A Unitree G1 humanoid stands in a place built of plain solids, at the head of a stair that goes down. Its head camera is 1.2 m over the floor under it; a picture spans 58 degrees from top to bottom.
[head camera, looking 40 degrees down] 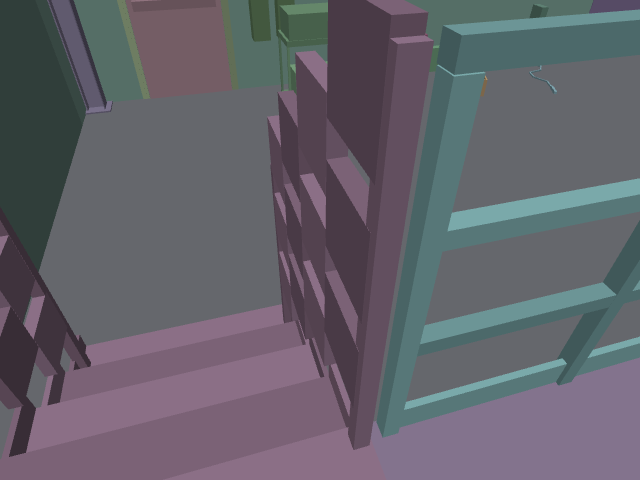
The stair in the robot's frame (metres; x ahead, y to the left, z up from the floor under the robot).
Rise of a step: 0.18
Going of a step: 0.28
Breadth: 1.12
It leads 16 degrees to the left of straight ahead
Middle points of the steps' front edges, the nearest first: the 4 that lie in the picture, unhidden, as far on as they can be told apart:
0.73 0.49 -0.17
1.00 0.57 -0.35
1.27 0.64 -0.53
1.55 0.72 -0.70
